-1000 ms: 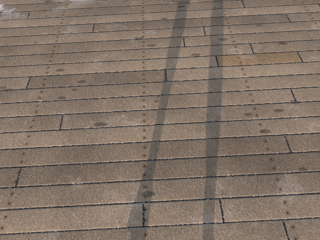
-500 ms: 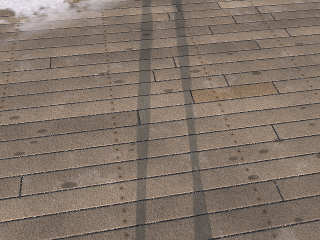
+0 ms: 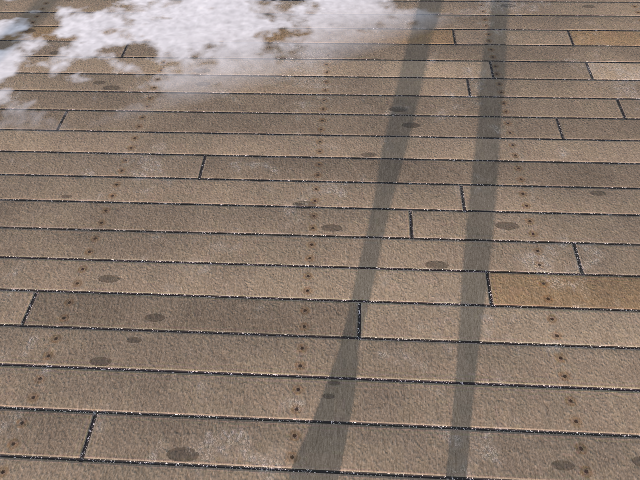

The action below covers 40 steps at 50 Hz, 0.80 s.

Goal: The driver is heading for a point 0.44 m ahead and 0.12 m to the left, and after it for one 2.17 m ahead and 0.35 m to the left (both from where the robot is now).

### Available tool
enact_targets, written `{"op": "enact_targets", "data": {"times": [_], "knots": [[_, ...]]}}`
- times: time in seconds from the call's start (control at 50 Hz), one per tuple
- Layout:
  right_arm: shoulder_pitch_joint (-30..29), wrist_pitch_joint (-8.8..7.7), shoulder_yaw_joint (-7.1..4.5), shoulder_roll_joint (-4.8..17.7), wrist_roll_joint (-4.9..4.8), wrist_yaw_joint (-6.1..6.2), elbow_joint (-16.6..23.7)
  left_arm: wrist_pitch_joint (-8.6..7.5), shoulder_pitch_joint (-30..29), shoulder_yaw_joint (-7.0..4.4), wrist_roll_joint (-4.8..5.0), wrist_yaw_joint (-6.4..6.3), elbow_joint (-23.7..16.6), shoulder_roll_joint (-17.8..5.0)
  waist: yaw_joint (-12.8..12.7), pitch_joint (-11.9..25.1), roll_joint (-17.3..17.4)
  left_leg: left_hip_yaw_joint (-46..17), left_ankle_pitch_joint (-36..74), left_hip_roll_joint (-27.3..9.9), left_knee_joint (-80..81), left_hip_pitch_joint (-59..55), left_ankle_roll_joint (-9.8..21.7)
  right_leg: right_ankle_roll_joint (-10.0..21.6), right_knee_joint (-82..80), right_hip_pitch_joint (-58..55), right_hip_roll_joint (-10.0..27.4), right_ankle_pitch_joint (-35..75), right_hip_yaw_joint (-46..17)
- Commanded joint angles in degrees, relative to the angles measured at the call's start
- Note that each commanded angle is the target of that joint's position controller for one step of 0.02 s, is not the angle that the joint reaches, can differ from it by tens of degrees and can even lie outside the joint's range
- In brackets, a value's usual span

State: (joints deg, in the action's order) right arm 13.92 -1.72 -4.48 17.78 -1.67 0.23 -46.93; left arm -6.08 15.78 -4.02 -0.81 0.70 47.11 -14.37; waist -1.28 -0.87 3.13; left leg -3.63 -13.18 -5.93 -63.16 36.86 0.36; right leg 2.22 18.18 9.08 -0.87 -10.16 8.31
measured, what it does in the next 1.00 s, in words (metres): walks ahead: left foot, then right foot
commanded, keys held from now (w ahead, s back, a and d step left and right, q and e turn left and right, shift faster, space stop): w+q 0.52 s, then w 0.08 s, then w+e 0.40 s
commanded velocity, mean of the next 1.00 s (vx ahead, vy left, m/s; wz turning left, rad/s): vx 0.50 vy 0.00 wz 0.28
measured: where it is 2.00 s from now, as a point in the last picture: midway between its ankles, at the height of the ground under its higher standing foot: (277, 278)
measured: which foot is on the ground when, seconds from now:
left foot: up 0.00-0.28, down 0.30-0.84, up 0.86-1.00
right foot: down 0.00-0.30, up 0.32-0.80, down 0.82-1.00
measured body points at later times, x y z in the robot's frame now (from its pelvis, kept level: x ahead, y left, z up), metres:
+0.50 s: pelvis +0.26 +0.09 +0.00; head +0.29 +0.11 +0.44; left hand +0.34 +0.40 -0.11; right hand +0.42 -0.16 -0.11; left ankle +0.26 +0.16 -0.75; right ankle +0.33 -0.08 -0.66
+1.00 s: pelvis +0.56 +0.11 +0.00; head +0.59 +0.11 +0.45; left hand +0.57 +0.40 -0.11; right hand +0.76 -0.11 -0.11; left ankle +0.50 +0.26 -0.67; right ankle +0.60 +0.05 -0.75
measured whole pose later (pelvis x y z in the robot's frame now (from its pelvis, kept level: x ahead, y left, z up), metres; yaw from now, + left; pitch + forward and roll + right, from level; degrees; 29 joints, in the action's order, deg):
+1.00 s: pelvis +0.56 +0.11 +0.00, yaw +15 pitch +2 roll +0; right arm 12.7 -5.4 -2.8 16.5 0.7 -0.1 -40.0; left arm -4.2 16.4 -3.1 0.4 1.9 43.9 -15.8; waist -1.6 -1.8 1.4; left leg -3.3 -18.7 -2.1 -61.2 29.4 0.0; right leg 5.3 22.6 15.4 -6.0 -8.6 -2.5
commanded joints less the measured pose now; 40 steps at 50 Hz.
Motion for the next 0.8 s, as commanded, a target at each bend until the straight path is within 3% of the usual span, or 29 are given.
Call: {"op": "enact_targets", "data": {"times": [0.02, 0.1, 0.16, 0.2, 0.24, 0.26, 0.28, 0.3, 0.32, 0.34, 0.36, 0.38, 0.4, 0.42, 0.44, 0.5, 0.6, 0.66, 0.72, 0.76, 0.78, 0.8], "knots": [[1.1, 0.12, -0.38, 1.1, 0.34, -0.32, 3.6, -1.17, -3.7, -1.76, -0.2, -0.72, -2.9, -7.3, 2.0, -0.8, -6.8, -2.8, 8.2, -2.4, 4.8, 3.7, -0.7, 8.7, -11.2, -0.9, 16.1, 11.9, -7.0], [-6.7, -0.46, 0.42, -0.3, 0.55, -1.95, 6.2, -0.35, -1.7, -2.36, 0.29, -1.44, -1.7, -9.5, -0.9, -2.9, -5.4, 1.5, 15.9, -1.5, 17.6, 2.2, 0.1, 7.4, -11.3, -3.5, 15.7, 12.7, -1.0], [-11.6, -0.41, 0.66, -0.2, 0.48, -2.89, 8.9, 0.7, 0.8, -2.91, 1.14, -1.59, -0.4, -10.8, -2.6, -4.5, -5.1, 3.6, 13.4, -1.0, 22.9, 3.7, 1.4, 6.8, -9.8, -9.1, 17.5, 13.7, 0.8], [-13.1, -0.32, 0.48, 0.5, 0.45, -3.44, 10.4, 1.58, 1.5, -3.28, 1.79, -1.61, 0.3, -11.7, -2.4, -4.8, -5.7, 5.2, 8.8, 0.0, 24.8, 3.7, 2.8, 5.9, -7.0, -12.9, 18.6, 18.2, 1.8], [-11.1, -0.09, -0.36, 2.1, 0.48, -3.68, 11.1, 2.36, 0.5, -3.7, 2.24, -1.8, 0.1, -13.3, -0.2, -2.1, -7.4, 8.5, 2.9, 3.3, 25.6, -2.2, 5.0, 4.6, -0.1, -14.7, 18.7, 35.5, 3.6], [-6.7, 0.06, -1.3, 3.7, 0.37, -3.6, 10.4, 2.84, -0.2, -3.86, 2.48, -1.92, -0.1, -14.0, 2.6, 1.0, -8.1, 10.4, 0.7, 5.9, 26.0, -8.6, 6.4, 3.8, 7.0, -14.5, 18.0, 44.6, 4.6], [1.9, 0.09, -2.95, 6.3, 0.17, -3.2, 8.3, 3.25, -1.3, -3.64, 2.79, -2.01, -0.3, -13.8, 7.6, 5.4, -7.1, 11.4, 3.8, 9.0, 29.9, -20.8, 8.3, 2.1, 18.6, -11.0, 15.8, 47.0, 6.4], [11.5, 0.57, -5.2, 11.4, 0.09, -2.05, 5.9, 2.95, -0.5, -2.8, 1.74, -2.19, -1.1, -11.9, 11.5, 10.8, -2.2, 2.8, 5.8, 5.6, 31.5, -38.7, 11.3, -0.9, 35.6, 2.3, 13.4, 32.7, 6.6], [9.8, 0.19, -6.07, 18.2, -0.27, -1.57, 6.1, 1.43, 4.1, -0.08, -0.55, -1.57, -4.6, -3.1, 4.2, 14.1, 13.5, -29.7, -2.2, -9.0, 37.0, -55.9, 21.5, -4.7, 55.8, 28.6, 1.6, -20.5, 2.0], [11.6, -0.85, -4.59, 14.1, 0.42, -2.0, 8.3, -1.03, -0.7, -0.23, 1.56, -0.82, -5.2, -6.8, 7.8, 22.1, 6.6, -44.4, -7.7, -13.4, 45.5, -59.8, 24.3, -3.8, 62.4, 34.9, -0.2, -25.1, -12.3], [10.1, -1.67, -3.56, 10.5, 0.9, -2.27, 7.6, -2.13, -6.1, -0.94, 3.7, -0.37, -6.9, -9.4, 8.6, 14.7, 3.3, -36.5, -3.2, -12.2, 46.6, -56.0, 21.2, -2.4, 61.9, 39.9, 2.4, -19.7, -13.1], [7.0, -2.07, -3.03, 8.8, 0.53, -2.2, 7.9, -2.73, -6.8, -0.61, 3.03, -0.61, -6.9, -8.8, 6.4, 10.0, 0.0, -29.1, 1.7, -9.7, 45.9, -48.2, 19.1, -1.4, 57.1, 38.5, 4.9, -14.7, -12.9], [2.6, -2.05, -2.41, 6.7, 0.57, -2.04, 8.7, -2.74, -6.6, -0.94, 1.39, -1.06, -6.1, -9.1, 3.8, 6.8, -1.9, -23.5, 7.4, -7.4, 46.1, -40.0, 17.5, -1.6, 52.1, 34.4, 6.8, -11.5, -12.9], [-0.1, -2.06, -1.77, 5.1, 1.24, -1.79, 9.9, -2.12, -5.5, -1.44, 0.75, -1.1, -5.7, -9.8, 1.7, 5.7, -1.1, -20.1, 12.3, -5.9, 47.3, -34.2, 16.9, -1.8, 49.3, 29.9, 8.0, -9.5, -13.3], [-1.0, -2.07, -1.69, 5.1, 1.51, -1.6, 10.5, -1.33, -4.9, -1.6, 0.57, -0.97, -5.8, -9.7, 0.7, 5.3, -0.8, -19.0, 14.6, -5.2, 48.5, -31.0, 16.9, -2.3, 47.2, 27.5, 8.0, -8.5, -13.2], [0.4, -2.38, -2.22, 7.1, 1.0, -0.58, 10.2, 0.17, -6.7, -1.02, -0.1, -1.07, -6.8, -7.2, 0.4, 3.4, -1.6, -14.1, 20.0, -3.3, 50.2, -25.4, 17.0, -4.8, 38.8, 26.4, 7.0, -3.6, -11.6], [4.3, -2.06, -1.95, 6.6, 0.72, 0.48, 8.4, -0.09, -15.8, 0.45, 0.45, 0.01, -8.6, -4.6, 4.6, 1.2, 1.4, -8.3, 13.1, 0.3, 50.3, -23.2, 12.7, -5.6, 18.0, 21.9, 3.9, 16.0, -10.0], [7.1, -2.28, -1.78, 6.9, 0.8, 0.22, 6.6, -0.53, -18.6, 0.47, 1.34, 0.88, -9.4, -5.7, 6.4, -0.3, 2.2, -9.5, 10.1, -2.7, 49.5, -27.8, 12.2, -4.0, 13.9, 22.7, 3.9, 18.2, -10.0], [8.8, -1.99, -1.91, 7.5, 1.02, 0.22, 5.1, -0.85, -20.4, 0.31, 1.48, 1.65, -10.7, -6.9, 6.8, -1.8, 2.4, -10.8, 15.3, -6.6, 47.0, -36.4, 11.6, -0.8, 11.8, 27.6, 3.8, 11.2, -9.6], [8.1, -1.55, -2.1, 8.1, 1.1, 0.49, 4.7, -0.9, -17.7, 0.03, 1.63, 2.1, -10.5, -7.6, 5.2, -1.1, 3.2, -9.4, 25.0, -7.3, 43.9, -39.7, 10.2, 1.4, 10.9, 25.1, 2.7, 6.1, -8.4], [6.7, -1.34, -2.12, 8.4, 1.12, 0.62, 4.9, -0.92, -13.7, -0.57, 1.58, 2.07, -9.4, -8.6, 2.7, 1.4, 3.4, -7.2, 35.6, -6.1, 39.4, -40.0, 9.1, 2.8, 10.0, 19.2, 0.8, 5.4, -6.7], [5.7, -1.11, -1.76, 7.8, 1.29, 0.79, 5.3, -0.86, -6.5, -1.61, 1.28, 1.9, -7.3, -10.4, -0.9, 6.5, 2.0, -4.1, 43.6, -3.2, 30.6, -38.5, 7.8, 4.6, 9.4, 8.8, -0.6, 7.7, -5.9]]}}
